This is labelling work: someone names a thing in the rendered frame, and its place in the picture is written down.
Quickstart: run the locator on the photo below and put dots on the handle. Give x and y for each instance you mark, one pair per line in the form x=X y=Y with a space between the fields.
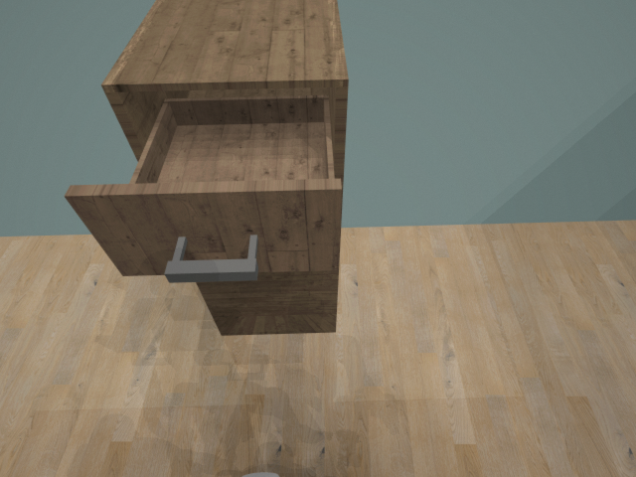
x=179 y=270

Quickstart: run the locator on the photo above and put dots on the drawer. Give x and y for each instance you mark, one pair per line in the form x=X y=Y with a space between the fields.
x=217 y=170

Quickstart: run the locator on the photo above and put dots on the cabinet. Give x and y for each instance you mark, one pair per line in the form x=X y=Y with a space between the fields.
x=241 y=48

